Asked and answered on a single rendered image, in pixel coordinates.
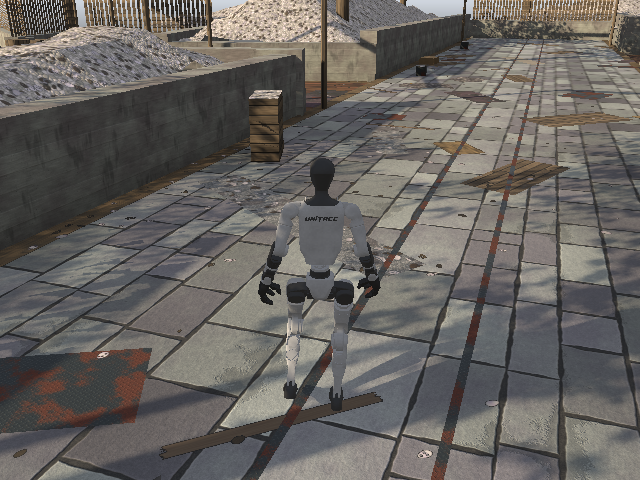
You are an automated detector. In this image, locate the left robot forearm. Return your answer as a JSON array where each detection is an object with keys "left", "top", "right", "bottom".
[{"left": 261, "top": 241, "right": 282, "bottom": 285}]

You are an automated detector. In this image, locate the robot left hand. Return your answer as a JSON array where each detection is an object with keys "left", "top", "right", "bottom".
[{"left": 258, "top": 281, "right": 281, "bottom": 305}]

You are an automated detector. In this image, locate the humanoid robot head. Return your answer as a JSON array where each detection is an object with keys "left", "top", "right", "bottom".
[{"left": 304, "top": 158, "right": 339, "bottom": 206}]

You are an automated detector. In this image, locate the robot left upper arm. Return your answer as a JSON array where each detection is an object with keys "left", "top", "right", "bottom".
[{"left": 272, "top": 201, "right": 301, "bottom": 257}]

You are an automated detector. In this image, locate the robot right upper arm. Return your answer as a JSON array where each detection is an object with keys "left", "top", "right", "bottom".
[{"left": 342, "top": 202, "right": 370, "bottom": 258}]

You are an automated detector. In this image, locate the robot right foot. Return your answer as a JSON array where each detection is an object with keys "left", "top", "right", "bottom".
[{"left": 329, "top": 386, "right": 344, "bottom": 411}]

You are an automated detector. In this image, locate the robot right hand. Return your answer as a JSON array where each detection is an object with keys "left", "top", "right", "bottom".
[{"left": 357, "top": 277, "right": 381, "bottom": 298}]

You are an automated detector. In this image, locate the right robot forearm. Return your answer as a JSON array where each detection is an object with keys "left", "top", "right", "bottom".
[{"left": 359, "top": 242, "right": 378, "bottom": 281}]

